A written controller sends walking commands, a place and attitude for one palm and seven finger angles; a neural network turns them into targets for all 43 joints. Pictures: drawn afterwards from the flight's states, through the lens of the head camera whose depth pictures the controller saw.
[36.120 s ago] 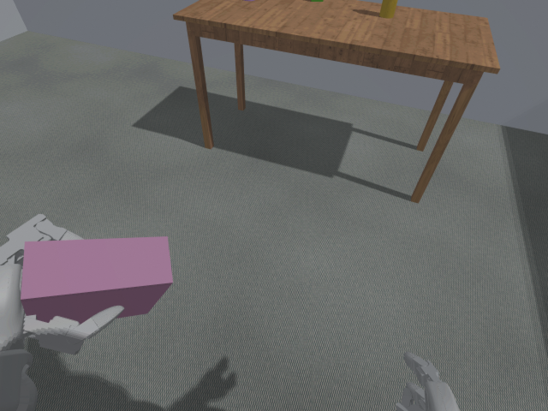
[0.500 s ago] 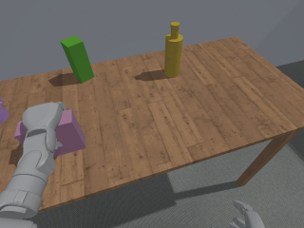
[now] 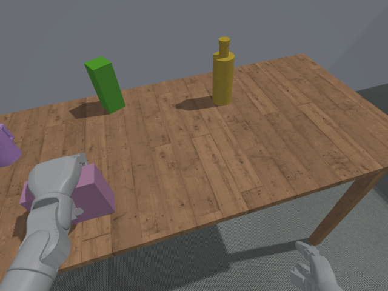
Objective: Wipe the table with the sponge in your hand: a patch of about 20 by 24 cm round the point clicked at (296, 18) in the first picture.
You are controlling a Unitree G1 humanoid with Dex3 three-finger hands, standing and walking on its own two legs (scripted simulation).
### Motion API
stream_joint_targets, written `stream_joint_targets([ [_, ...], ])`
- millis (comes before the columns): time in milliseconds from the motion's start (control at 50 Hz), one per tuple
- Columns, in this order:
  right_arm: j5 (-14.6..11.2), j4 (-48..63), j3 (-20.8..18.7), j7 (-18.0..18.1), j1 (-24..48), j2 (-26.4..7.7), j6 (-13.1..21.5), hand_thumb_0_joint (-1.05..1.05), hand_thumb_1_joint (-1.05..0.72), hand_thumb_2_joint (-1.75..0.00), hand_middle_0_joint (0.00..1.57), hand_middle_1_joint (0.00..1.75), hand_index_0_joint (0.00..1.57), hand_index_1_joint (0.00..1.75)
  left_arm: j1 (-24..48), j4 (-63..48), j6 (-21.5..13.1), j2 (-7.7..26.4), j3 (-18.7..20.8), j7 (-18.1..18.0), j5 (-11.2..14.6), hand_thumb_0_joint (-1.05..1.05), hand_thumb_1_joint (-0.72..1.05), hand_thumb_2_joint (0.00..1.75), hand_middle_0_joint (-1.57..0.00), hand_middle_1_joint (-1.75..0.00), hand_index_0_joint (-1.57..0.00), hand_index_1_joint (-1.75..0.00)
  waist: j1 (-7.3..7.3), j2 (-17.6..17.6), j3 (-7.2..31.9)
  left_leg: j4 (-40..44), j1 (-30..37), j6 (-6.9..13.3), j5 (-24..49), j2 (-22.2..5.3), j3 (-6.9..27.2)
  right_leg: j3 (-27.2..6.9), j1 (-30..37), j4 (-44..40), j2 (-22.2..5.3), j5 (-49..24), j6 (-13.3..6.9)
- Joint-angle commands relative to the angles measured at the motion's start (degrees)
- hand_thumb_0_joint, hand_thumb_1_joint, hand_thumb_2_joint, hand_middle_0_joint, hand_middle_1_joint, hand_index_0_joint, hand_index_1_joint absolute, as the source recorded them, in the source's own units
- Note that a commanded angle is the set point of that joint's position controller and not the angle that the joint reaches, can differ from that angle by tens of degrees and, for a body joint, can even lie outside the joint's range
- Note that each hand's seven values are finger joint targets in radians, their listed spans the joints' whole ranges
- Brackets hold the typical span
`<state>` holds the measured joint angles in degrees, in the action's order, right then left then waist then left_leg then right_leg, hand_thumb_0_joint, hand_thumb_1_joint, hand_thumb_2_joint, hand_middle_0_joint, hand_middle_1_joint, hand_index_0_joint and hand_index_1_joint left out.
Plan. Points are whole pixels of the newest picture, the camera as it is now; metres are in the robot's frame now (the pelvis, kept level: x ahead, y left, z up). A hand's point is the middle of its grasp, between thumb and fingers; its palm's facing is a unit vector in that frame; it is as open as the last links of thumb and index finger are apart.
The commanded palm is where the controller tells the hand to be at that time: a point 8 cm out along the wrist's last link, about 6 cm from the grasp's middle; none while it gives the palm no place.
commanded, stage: wipe back along the first lane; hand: left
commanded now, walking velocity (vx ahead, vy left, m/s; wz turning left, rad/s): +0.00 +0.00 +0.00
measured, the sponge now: (77, 202) +0.28 +0.31 +0.02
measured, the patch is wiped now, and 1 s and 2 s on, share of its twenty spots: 0.95 0.95 0.95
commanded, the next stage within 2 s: lift the sponge slowly off the table in 0.26 s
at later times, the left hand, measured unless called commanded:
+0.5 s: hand (71, 206) +0.24 +0.28 +0.07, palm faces +0.02 -0.08 -1.00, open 9.6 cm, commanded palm +0.21 +0.27 +0.11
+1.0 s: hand (73, 207) +0.24 +0.27 +0.07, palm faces -0.01 -0.12 -0.99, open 9.6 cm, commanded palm +0.21 +0.27 +0.14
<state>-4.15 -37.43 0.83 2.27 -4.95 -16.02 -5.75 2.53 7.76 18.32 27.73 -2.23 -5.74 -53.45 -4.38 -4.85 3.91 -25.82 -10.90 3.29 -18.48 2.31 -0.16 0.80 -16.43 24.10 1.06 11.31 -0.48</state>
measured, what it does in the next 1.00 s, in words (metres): stands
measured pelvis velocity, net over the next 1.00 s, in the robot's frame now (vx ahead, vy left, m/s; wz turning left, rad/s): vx -0.01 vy -0.01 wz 0.00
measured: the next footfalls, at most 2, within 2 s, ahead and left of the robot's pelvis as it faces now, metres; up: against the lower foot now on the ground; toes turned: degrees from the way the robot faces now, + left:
none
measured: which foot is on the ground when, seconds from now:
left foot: down 0.00-1.00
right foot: down 0.00-1.00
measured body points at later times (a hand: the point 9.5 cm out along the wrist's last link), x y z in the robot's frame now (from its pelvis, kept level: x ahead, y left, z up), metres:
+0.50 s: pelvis +0.00 +0.00 +0.00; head -0.01 -0.03 +0.45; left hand +0.24 +0.28 +0.12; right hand +0.23 -0.21 -0.09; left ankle -0.06 +0.08 -0.74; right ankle +0.01 -0.12 -0.74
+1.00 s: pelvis -0.01 -0.01 +0.00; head -0.02 -0.04 +0.45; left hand +0.23 +0.27 +0.13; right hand +0.22 -0.22 -0.08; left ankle -0.06 +0.08 -0.74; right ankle +0.01 -0.12 -0.74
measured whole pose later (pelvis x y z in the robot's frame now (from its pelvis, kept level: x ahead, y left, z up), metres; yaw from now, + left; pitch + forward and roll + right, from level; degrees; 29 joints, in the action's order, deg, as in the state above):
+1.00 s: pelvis -0.01 -0.01 +0.00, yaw +0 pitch -1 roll -1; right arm -2.8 -38.2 2.2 2.9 -2.4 -14.9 -4.3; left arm -2.1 -1.4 21.4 26.5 -5.1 -1.1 -52.3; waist -6.5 -5.0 0.3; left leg -22.2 -4.6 2.4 -16.2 1.9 0.0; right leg 0.8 -10.6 21.7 1.5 9.6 -1.6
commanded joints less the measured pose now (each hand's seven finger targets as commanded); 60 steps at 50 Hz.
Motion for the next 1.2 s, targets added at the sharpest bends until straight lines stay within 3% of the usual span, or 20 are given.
stream_joint_targets([
  [0, 0.3, 9.3, -2.2, 0.0, 9.4, -6.4, 3.3, 0.0, -0.9, -0.9, 0.2, 0.3, 0.2, 0.3, 1.1, -7.5, 1.8, 4.0, 1.4, 1.5, 2.1, 0.0, 0.1, 1.3, -1.2, -1.6, -1.2, -1.6, -0.81, 5.7, 8.8, 2.4, -0.7, -2.4, 26.1, -2.4, 3.2, -0.6, 11.3, 0.5, -0.2, -17.8, -3.6],
  [60, 0.4, 9.5, -2.0, 0.0, 11.2, -6.5, 3.1, 0.0, -0.9, -0.9, 0.2, 0.3, 0.2, 0.3, 1.1, -9.2, 2.6, 5.3, 2.5, 1.6, 2.2, 0.0, 0.1, 1.3, -1.2, -1.6, -1.2, -1.6, -1.04, 5.7, 7.2, 3.0, -0.9, -2.1, 22.8, -2.2, 3.3, -1.9, 10.8, -0.2, 0.3, -15.4, -3.9],
  [120, 0.4, 9.6, -1.7, 0.0, 10.9, -6.1, 3.2, 0.0, -0.9, -0.9, 0.2, 0.3, 0.2, 0.3, 1.0, -9.2, 3.5, 2.4, -0.5, 1.9, 1.9, 0.0, 0.1, 1.3, -1.2, -1.6, -1.2, -1.6, -0.94, 5.5, 6.1, 3.4, -0.7, -2.1, 22.4, -2.3, 3.1, -0.5, 10.2, -0.3, 0.1, -14.0, -3.6],
  [160, 0.6, 9.7, -1.5, 0.1, 11.8, -6.3, 3.1, 0.0, -0.9, -0.9, 0.2, 0.3, 0.2, 0.3, 0.2, -10.4, 3.7, 5.4, 2.4, 1.7, 1.9, 0.0, 0.1, 1.3, -1.2, -1.6, -1.2, -1.6, -1.45, 6.2, 6.9, 3.5, -0.8, -1.9, 21.3, -2.0, 3.3, -2.1, 11.4, -0.4, 0.4, -14.0, -4.0],
  [300, 0.7, 10.3, -1.3, -0.6, 11.7, -5.5, 3.6, 0.0, -0.9, -0.9, 0.2, 0.3, 0.2, 0.3, -4.9, -13.4, 3.6, 0.8, -1.2, 2.2, 1.7, 0.0, 0.1, 1.3, -1.2, -1.6, -1.2, -1.6, -1.5, 6.0, 7.4, 3.0, -0.2, -2.0, 23.9, -2.1, 3.1, -1.5, 11.9, 0.2, 0.3, -16.3, -3.8],
  [360, 0.8, 10.1, -1.3, -0.5, 12.6, -5.8, 3.4, 0.0, -0.9, -0.9, 0.2, 0.3, 0.2, 0.3, -3.8, -15.1, 3.6, 3.4, 1.2, 1.7, 1.8, 0.0, 0.1, 1.3, -1.2, -1.6, -1.2, -1.6, -1.53, 6.5, 7.0, 3.4, -0.5, -1.9, 22.3, -2.1, 3.5, -2.9, 11.9, -0.1, 0.7, -15.9, -4.0],
  [460, 1.1, 10.3, -1.3, -0.2, 13.2, -5.6, 3.7, 0.0, -0.9, -0.9, 0.2, 0.3, 0.2, 0.3, -1.8, -18.3, 4.5, 4.6, 1.6, 1.3, 1.1, 0.0, 0.1, 1.3, -1.2, -1.6, -1.2, -1.6, -1.91, 4.8, 7.8, 3.8, 0.6, -1.8, 23.3, -2.0, 3.6, -3.0, 12.9, -0.1, 0.6, -15.8, -4.1],
  [500, 1.1, 9.5, -1.2, 0.0, 12.3, -5.4, 3.7, 0.0, -0.9, -0.9, 0.2, 0.3, 0.2, 0.3, -0.4, -16.6, 4.8, 4.7, 1.3, 1.4, 0.8, 0.0, 0.1, 1.3, -1.2, -1.6, -1.2, -1.6, -1.42, 6.0, 6.5, 3.9, 0.1, -1.6, 22.0, -1.8, 3.4, -2.3, 12.5, -0.5, 0.3, -14.4, -3.9],
  [580, 1.1, 9.9, -1.1, 0.3, 12.7, -5.5, 3.8, 0.0, -0.9, -0.9, 0.2, 0.3, 0.2, 0.3, 3.5, -19.0, 4.9, 6.8, 2.2, 1.9, 0.2, 0.0, 0.1, 1.3, -1.2, -1.6, -1.2, -1.6, -1.72, 3.2, 7.7, 4.7, 0.7, -1.1, 20.5, -1.6, 3.2, -2.3, 13.7, -1.0, 0.2, -12.1, -4.0],
  [620, 1.2, 9.4, -1.0, 0.4, 12.9, -5.3, 3.8, 0.0, -0.9, -0.9, 0.2, 0.3, 0.2, 0.3, 3.0, -18.1, 4.6, 5.8, 1.2, 2.3, 0.4, 0.0, 0.1, 1.3, -1.2, -1.6, -1.2, -1.6, -1.66, 3.8, 6.4, 5.0, 1.0, -1.2, 20.9, -1.6, 3.2, -2.3, 13.3, -1.5, 0.3, -12.4, -4.0],
  [660, 1.3, 10.0, -1.0, 0.4, 13.9, -5.4, 4.1, 0.0, -0.9, -0.9, 0.2, 0.3, 0.2, 0.3, 3.8, -20.4, 4.1, 8.3, 3.5, 2.3, 0.4, 0.0, 0.1, 1.3, -1.2, -1.6, -1.2, -1.6, -2.22, 2.4, 7.6, 5.4, 1.6, -1.1, 20.6, -1.6, 3.7, -3.6, 14.5, -1.6, 0.7, -12.1, -4.3],
  [720, 1.5, 9.1, -1.0, 0.7, 12.8, -5.4, 4.1, 0.0, -0.9, -0.9, 0.2, 0.3, 0.2, 0.3, 5.4, -18.6, 3.6, 8.1, 3.1, 2.4, 0.3, 0.0, 0.1, 1.3, -1.2, -1.6, -1.2, -1.6, -1.72, 3.4, 6.8, 5.5, 1.4, -1.0, 21.0, -1.5, 3.2, -2.6, 14.4, -2.0, 0.3, -12.8, -4.1],
  [760, 1.5, 9.4, -0.9, 0.8, 13.8, -5.5, 4.2, 0.0, -0.9, -0.9, 0.2, 0.3, 0.2, 0.3, 6.2, -20.1, 3.4, 11.0, 5.7, 2.3, 0.3, 0.0, 0.1, 1.3, -1.2, -1.6, -1.2, -1.6, -2.17, 2.6, 7.6, 5.8, 1.9, -0.9, 20.0, -1.3, 3.5, -4.3, 15.2, -2.4, 0.7, -11.9, -4.3],
  [820, 1.5, 8.8, -1.0, 0.8, 13.2, -5.2, 4.4, 0.0, -0.9, -0.9, 0.2, 0.3, 0.2, 0.3, 8.3, -19.9, 2.9, 8.9, 3.3, 2.4, -0.2, 0.0, 0.1, 1.3, -1.2, -1.6, -1.2, -1.6, -1.73, 2.2, 7.1, 6.0, 2.4, -1.1, 21.2, -1.5, 3.4, -2.8, 14.6, -2.7, 0.5, -12.0, -4.2],
  [920, 1.7, 8.7, -0.9, 1.1, 13.4, -5.1, 4.7, 0.0, -0.9, -0.9, 0.2, 0.3, 0.2, 0.3, 10.3, -21.1, 2.6, 10.3, 4.2, 2.3, -0.4, 0.0, 0.1, 1.3, -1.2, -1.6, -1.2, -1.6, -1.92, 1.7, 8.0, 6.5, 3.3, -1.0, 21.5, -1.3, 3.4, -3.1, 15.9, -3.2, 0.5, -12.4, -4.3],
  [960, 1.6, 9.2, -0.6, 1.0, 15.0, -5.2, 4.7, 0.0, -0.9, -0.9, 0.2, 0.3, 0.2, 0.3, 10.8, -23.2, 2.8, 12.6, 6.0, 2.1, -0.7, 0.0, 0.1, 1.3, -1.2, -1.6, -1.2, -1.6, -2.44, -0.5, 8.8, 7.0, 3.6, -1.1, 21.4, -1.1, 3.8, -4.6, 17.1, -3.2, 0.8, -12.4, -4.7],
  [980, 1.6, 9.0, -0.7, 1.1, 14.1, -4.8, 5.0, 0.0, -0.9, -0.9, 0.2, 0.3, 0.2, 0.3, 12.0, -23.5, 2.6, 11.5, 5.0, 2.0, -0.9, 0.0, 0.1, 1.3, -1.2, -1.6, -1.2, -1.6, -2.2, 0.6, 10.2, 6.5, 3.9, -0.9, 22.6, -1.1, 3.3, -3.2, 17.9, -2.8, 0.4, -13.5, -4.4],
  [1020, 1.7, 8.2, -0.7, 1.2, 14.1, -5.2, 4.5, 0.0, -0.9, -0.9, 0.2, 0.3, 0.2, 0.3, 10.2, -21.0, 3.0, 13.1, 6.8, 2.0, -0.8, 0.0, 0.1, 1.3, -1.2, -1.6, -1.2, -1.6, -2.41, 1.9, 8.3, 6.9, 3.3, -1.1, 22.9, -1.0, 3.2, -3.6, 17.9, -3.3, 0.3, -14.6, -4.4],
  [1160, 1.1, 9.1, -0.2, 1.3, 16.4, -5.1, 4.6, 0.0, -0.9, -0.9, 0.2, 0.3, 0.2, 0.3, 12.4, -23.2, 4.0, 14.1, 6.9, 3.5, 0.2, 0.0, 0.1, 1.3, -1.2, -1.6, -1.2, -1.6, -2.13, 0.0, 8.5, 7.6, 4.3, -0.9, 21.6, -0.8, 3.6, -5.1, 18.3, -4.3, 0.5, -13.1, -4.6],
  [1180, 1.2, 8.9, -0.2, 1.4, 15.6, -4.9, 4.6, 0.0, -0.9, -0.9, 0.2, 0.3, 0.2, 0.3, 13.3, -22.3, 4.2, 12.2, 5.0, 3.9, 0.1, 0.0, 0.1, 1.3, -1.2, -1.6, -1.2, -1.6, -1.81, 1.1, 8.6, 7.3, 4.0, -0.7, 21.3, -0.9, 3.0, -3.5, 18.0, -4.1, 0.1, -12.4, -4.2],
])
